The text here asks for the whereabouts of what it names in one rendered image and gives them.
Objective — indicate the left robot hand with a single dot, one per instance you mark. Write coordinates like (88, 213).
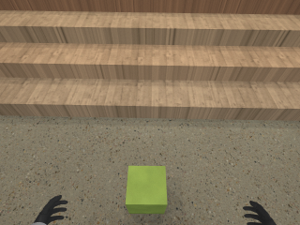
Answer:
(45, 215)

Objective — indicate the right robot hand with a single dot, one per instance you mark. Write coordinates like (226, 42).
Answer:
(262, 216)

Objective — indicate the carton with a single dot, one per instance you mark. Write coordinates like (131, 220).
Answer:
(146, 190)

